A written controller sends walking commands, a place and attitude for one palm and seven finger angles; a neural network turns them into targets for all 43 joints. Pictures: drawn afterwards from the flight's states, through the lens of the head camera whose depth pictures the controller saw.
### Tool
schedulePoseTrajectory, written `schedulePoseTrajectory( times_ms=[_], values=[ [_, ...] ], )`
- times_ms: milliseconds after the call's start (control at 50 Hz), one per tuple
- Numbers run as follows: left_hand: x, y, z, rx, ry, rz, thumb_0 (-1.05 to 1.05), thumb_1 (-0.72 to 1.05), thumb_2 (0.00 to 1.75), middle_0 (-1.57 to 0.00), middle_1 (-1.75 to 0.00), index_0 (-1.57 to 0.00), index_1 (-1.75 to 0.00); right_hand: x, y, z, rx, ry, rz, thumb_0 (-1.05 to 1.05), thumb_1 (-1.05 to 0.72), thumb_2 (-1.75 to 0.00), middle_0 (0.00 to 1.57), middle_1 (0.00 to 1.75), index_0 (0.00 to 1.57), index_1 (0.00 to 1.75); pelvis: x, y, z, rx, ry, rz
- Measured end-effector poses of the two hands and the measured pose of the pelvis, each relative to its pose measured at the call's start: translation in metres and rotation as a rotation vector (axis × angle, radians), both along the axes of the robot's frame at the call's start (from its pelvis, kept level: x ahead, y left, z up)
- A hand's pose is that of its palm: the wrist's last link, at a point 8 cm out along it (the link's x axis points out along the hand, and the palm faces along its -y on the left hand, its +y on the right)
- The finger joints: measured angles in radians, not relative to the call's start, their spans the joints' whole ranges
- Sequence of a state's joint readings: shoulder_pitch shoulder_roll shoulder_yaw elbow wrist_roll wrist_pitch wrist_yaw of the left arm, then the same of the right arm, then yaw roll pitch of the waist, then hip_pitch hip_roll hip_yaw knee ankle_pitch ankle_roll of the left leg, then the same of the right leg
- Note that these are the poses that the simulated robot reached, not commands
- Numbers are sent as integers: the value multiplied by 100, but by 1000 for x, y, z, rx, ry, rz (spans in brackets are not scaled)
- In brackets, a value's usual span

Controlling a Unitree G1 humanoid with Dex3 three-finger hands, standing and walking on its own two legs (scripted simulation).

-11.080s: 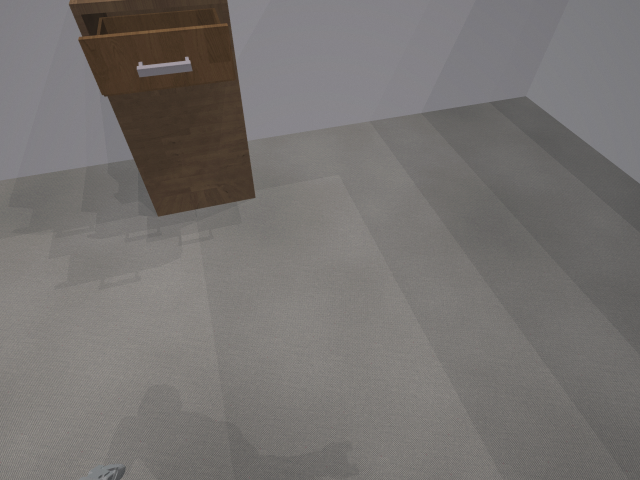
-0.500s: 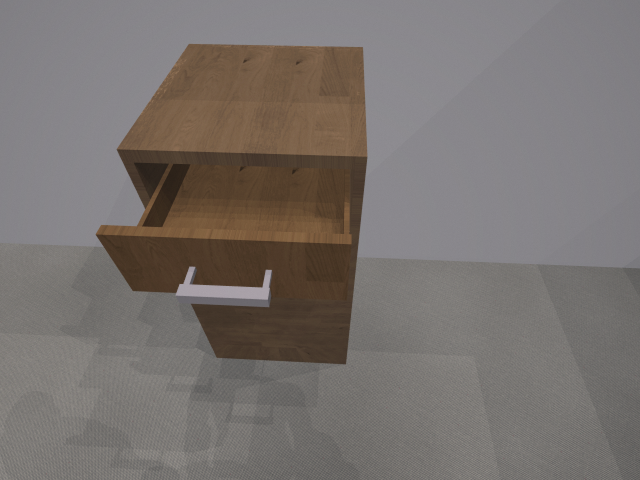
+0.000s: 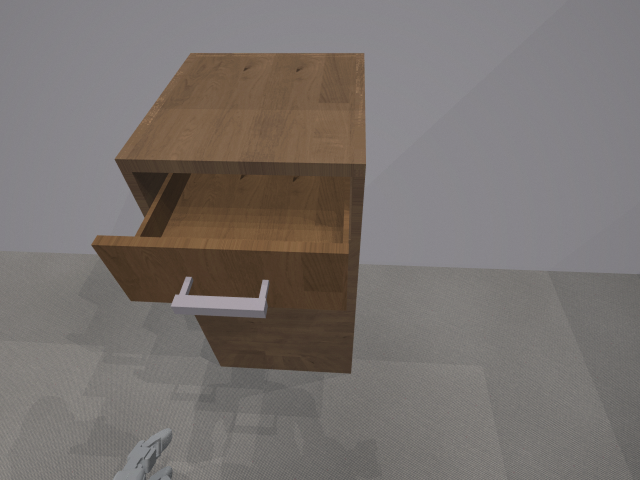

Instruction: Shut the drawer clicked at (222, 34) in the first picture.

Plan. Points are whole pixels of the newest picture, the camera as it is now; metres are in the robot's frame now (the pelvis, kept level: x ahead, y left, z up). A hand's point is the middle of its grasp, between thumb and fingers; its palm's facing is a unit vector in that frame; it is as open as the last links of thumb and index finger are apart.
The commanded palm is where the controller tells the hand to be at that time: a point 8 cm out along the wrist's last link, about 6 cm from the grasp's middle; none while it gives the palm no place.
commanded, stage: raise the hand and make a fist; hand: left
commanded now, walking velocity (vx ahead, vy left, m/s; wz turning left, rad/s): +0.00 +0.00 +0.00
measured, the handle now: (223, 295) +0.39 +0.17 -0.03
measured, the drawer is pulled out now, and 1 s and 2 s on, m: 0.17 0.17 0.17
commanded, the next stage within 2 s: bring the fist close to the handle in 1.76 s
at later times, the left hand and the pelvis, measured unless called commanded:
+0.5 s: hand (205, 459) +0.16 +0.14 -0.01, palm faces -0.02 -1.00 -0.06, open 4.8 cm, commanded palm +0.14 +0.20 -0.01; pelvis -0.03 -0.03 -0.08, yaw +2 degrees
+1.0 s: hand (205, 421) +0.18 +0.14 +0.03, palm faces -0.04 -1.00 -0.04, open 3.1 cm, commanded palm +0.16 +0.19 +0.04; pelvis -0.01 +0.00 -0.05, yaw +0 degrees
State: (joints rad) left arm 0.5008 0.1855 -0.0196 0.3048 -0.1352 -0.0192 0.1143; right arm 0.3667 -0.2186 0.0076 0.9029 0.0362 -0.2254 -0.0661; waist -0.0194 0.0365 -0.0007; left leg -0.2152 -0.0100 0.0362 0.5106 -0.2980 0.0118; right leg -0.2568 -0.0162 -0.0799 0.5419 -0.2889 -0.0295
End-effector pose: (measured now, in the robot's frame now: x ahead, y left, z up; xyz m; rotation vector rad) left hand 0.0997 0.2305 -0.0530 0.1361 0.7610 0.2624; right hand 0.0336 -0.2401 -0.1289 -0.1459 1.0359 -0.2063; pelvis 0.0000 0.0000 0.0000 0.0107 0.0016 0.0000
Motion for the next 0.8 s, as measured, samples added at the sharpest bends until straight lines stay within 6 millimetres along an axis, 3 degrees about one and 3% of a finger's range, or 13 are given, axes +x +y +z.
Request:
schedulePoseTrajectory(
  times_ms=[80, 140, 180, 240, 300, 340, 440, 560, 680, 800],
  values=[
    [68, -25, 52, -72, -466, -120, 3, 95, 90, -27, -38, -27, -38, 60, -23, 19, -64, -269, 50, 2, -92, -90, 20, 30, 20, 30, -8, -2, -14, 5, 70, 2],
    [83, -50, 64, -166, -722, -254, 2, 93, 90, -32, -43, -31, -43, 104, -35, 37, -97, -439, 94, 2, -92, -90, 20, 30, 20, 30, -12, -6, -31, 14, 126, -18],
    [77, -60, 58, -185, -794, -331, 2, 93, 90, -35, -47, -35, -47, 130, -39, 46, -112, -522, 126, 2, -92, -90, 20, 30, 20, 30, -15, -10, -43, 19, 151, -26],
    [55, -62, 34, -200, -741, -337, 1, 91, 90, -41, -53, -41, -53, 163, -37, 54, -118, -600, 166, 1, -91, -90, 20, 30, 20, 30, -17, -16, -59, 23, 173, -25],
    [30, -50, 16, -165, -638, -262, 1, 90, 90, -48, -59, -47, -59, 185, -26, 53, -104, -637, 208, 1, -91, -90, 20, 30, 20, 30, -18, -20, -69, 14, 187, -10],
    [17, -38, 16, -116, -619, -210, 2, 90, 90, -52, -64, -51, -63, 192, -16, 47, -82, -638, 233, 1, -91, -90, 20, 30, 20, 30, -19, -22, -73, 3, 194, 3],
    [18, -27, 40, -52, -744, -223, 2, 90, 90, -61, -75, -61, -74, 181, 11, 16, -10, -569, 284, 1, -91, -90, 20, 30, 20, 30, -25, -26, -79, -28, 208, 32],
    [54, -40, 50, -128, -717, -366, 2, 90, 90, -73, -87, -73, -87, 130, 22, -16, 64, -411, 212, 1, -91, -90, 21, 30, 21, 30, -30, -24, -73, -29, 202, 29],
    [66, -33, 59, -121, -650, -314, 2, 90, 90, -85, -100, -85, -100, 82, 3, -14, 33, -309, 90, 2, -91, -89, 21, 30, 21, 30, -25, -19, -57, -12, 185, 7],
    [61, -29, 72, -104, -698, -302, 2, 90, 90, -97, -113, -96, -113, 71, -19, 0, -52, -305, 70, 2, -91, -90, 20, 30, 20, 30, -21, -10, -50, -14, 173, 2]
  ],
)
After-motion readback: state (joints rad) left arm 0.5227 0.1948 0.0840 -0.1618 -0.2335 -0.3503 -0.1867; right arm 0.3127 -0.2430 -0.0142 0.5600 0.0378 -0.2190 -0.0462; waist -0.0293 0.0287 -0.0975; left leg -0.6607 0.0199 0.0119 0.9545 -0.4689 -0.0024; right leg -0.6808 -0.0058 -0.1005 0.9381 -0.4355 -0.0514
